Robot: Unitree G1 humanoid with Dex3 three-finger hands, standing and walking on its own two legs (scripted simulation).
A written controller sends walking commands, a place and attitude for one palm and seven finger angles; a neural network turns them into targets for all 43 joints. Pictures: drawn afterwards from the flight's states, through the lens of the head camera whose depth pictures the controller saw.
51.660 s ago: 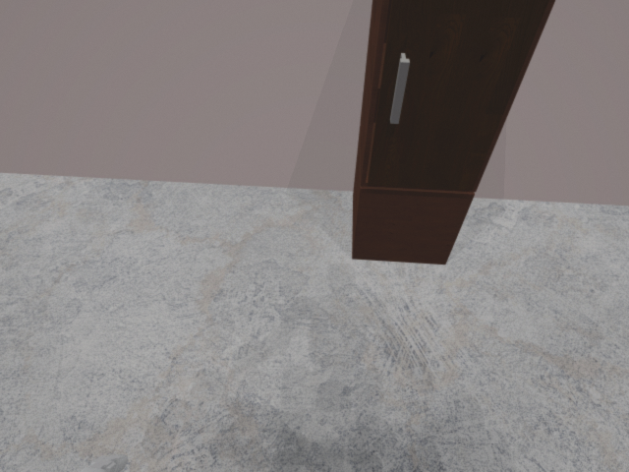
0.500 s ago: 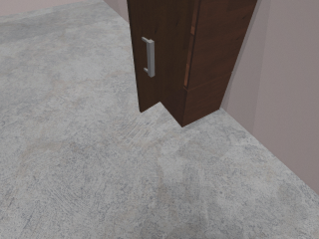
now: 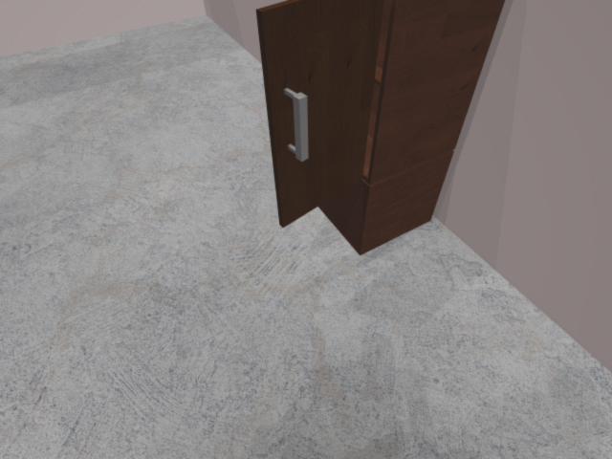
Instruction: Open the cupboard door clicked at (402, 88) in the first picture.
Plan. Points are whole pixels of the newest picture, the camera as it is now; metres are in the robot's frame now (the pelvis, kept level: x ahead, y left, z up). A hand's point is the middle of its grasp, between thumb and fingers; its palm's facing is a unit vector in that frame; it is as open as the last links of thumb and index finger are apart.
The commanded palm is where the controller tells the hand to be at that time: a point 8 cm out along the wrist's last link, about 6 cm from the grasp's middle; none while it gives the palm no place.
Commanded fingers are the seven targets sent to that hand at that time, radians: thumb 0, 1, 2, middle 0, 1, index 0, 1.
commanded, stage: let the arm hang, fingers relaxed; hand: left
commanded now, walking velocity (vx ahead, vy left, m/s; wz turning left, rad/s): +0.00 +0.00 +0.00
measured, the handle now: (295, 125) +0.81 +0.08 +0.00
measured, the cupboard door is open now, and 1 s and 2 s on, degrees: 100 100 100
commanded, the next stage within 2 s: look to check the result in 0.32 s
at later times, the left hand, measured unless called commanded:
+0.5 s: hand out of the picture +0.05 +0.21 -0.16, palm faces +0.00 -0.96 -0.27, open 7.4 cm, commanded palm none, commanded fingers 0.00 0.90 0.90 -0.20 -0.30 -0.20 -0.30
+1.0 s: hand out of the picture +0.10 +0.22 -0.15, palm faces -0.01 -0.95 -0.31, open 7.4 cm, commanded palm none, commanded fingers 0.00 0.90 0.90 -0.20 -0.30 -0.20 -0.30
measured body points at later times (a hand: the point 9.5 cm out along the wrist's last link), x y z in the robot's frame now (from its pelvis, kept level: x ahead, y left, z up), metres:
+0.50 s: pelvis +0.01 +0.00 +0.00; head +0.03 -0.01 +0.45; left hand +0.05 +0.26 -0.14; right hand +0.03 -0.25 -0.16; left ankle +0.02 +0.12 -0.74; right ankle +0.03 -0.09 -0.74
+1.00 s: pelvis +0.03 +0.00 +0.00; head +0.05 -0.02 +0.45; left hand +0.10 +0.27 -0.13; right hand +0.08 -0.28 -0.15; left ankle +0.02 +0.12 -0.74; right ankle +0.03 -0.09 -0.74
